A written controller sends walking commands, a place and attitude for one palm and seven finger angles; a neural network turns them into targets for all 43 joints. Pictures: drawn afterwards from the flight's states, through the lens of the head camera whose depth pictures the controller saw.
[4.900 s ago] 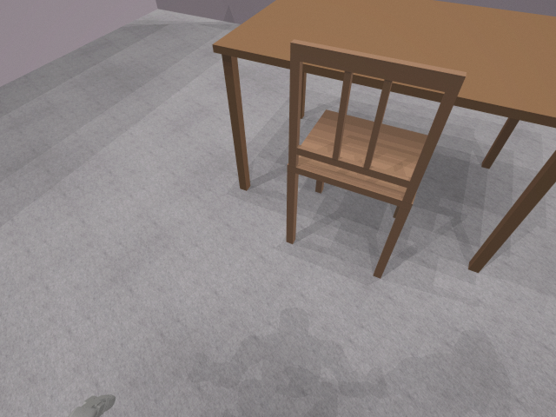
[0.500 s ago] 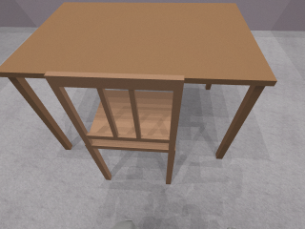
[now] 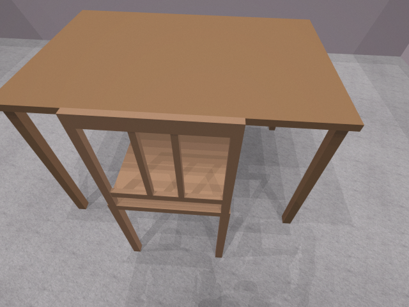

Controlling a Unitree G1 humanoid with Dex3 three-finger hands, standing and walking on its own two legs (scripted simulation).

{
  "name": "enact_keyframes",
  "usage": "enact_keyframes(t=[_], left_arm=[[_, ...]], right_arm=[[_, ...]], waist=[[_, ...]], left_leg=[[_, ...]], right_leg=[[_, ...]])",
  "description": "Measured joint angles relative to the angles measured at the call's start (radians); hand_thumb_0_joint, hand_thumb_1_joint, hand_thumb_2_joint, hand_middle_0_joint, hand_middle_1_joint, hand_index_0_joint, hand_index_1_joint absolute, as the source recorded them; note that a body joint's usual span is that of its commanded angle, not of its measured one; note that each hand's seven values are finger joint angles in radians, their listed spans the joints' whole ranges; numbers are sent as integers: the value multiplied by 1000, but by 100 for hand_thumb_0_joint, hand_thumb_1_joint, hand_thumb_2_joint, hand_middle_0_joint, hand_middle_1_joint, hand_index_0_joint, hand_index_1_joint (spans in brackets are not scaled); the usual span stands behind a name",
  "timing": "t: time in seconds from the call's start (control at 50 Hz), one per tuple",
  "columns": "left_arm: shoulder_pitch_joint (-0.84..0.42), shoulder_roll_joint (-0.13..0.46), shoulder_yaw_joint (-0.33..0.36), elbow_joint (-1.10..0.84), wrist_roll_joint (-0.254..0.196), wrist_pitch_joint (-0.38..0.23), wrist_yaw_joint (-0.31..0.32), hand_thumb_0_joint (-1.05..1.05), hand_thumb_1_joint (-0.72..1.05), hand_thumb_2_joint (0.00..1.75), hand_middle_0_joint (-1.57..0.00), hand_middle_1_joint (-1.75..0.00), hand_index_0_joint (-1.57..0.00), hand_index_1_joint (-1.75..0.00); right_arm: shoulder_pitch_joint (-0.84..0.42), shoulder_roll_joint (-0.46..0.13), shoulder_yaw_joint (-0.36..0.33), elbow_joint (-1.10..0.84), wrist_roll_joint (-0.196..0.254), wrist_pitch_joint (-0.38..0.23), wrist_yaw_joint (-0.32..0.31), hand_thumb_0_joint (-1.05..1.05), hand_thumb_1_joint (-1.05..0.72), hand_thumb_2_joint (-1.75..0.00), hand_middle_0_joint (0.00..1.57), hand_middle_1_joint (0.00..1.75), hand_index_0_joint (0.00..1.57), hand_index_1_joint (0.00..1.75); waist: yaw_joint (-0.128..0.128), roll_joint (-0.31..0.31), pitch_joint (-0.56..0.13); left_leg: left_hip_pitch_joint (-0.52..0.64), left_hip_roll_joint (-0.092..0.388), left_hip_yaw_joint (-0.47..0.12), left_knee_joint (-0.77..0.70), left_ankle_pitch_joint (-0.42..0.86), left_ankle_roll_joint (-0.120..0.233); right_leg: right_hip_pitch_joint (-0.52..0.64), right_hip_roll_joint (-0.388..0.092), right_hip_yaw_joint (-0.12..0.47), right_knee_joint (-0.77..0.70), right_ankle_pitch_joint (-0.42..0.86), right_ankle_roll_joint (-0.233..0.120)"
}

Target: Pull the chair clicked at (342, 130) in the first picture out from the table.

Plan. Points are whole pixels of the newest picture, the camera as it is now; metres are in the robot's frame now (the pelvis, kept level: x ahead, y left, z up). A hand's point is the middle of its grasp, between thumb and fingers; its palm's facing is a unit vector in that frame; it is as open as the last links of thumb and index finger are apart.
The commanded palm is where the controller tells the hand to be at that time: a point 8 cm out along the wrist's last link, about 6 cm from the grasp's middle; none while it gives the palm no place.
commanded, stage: come to a stop and stand still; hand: left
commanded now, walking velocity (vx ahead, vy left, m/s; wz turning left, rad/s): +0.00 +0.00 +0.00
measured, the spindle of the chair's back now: (142, 165) +0.48 +0.20 -0.08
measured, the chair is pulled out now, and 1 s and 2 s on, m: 0.00 0.00 0.00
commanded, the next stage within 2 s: look again from close up in 0.40 s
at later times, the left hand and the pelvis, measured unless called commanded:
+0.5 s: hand out of the picture +0.03 +0.17 -0.17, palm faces +0.01 -0.98 -0.20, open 7.4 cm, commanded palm none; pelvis +0.02 -0.01 +0.00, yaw +0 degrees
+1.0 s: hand out of the picture +0.01 +0.16 -0.17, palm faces +0.01 -0.98 -0.19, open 7.4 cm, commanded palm none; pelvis +0.03 -0.01 +0.01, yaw +0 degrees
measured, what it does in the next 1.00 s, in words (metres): stands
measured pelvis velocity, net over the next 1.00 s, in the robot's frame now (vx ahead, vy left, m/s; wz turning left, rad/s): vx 0.03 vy -0.01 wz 0.01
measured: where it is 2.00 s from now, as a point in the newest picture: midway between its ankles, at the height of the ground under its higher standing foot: outside the picture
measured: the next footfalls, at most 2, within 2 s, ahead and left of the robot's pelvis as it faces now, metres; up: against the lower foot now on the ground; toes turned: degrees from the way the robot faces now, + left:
none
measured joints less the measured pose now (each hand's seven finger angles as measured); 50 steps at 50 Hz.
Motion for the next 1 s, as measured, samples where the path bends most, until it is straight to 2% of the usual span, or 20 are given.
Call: enact_keyframes(t=[0.14,0.42,1.0], left_arm=[[-4,-22,-8,32,1,-8,7,1,91,90,-20,-30,-20,-30],[-12,-12,-9,55,2,-15,9,1,91,90,-20,-30,-20,-30],[4,-19,-8,72,-1,-15,8,1,91,90,-20,-30,-20,-30]], right_arm=[[-53,-10,-1,35,3,-7,-13,1,-93,-89,21,30,20,30],[-113,-23,1,45,5,-15,-19,0,-92,-89,20,30,20,30],[-62,-4,11,82,5,-12,-19,0,-91,-89,20,30,20,30]], waist=[[14,-2,0],[21,-14,-9],[17,-10,3]], left_leg=[[32,0,1,-15,-11,-3],[71,3,-2,-55,-7,-10],[96,-1,-12,-100,14,-13]], right_leg=[[34,2,2,-22,-6,1],[77,7,-1,-69,1,-3],[104,5,-11,-110,16,-5]])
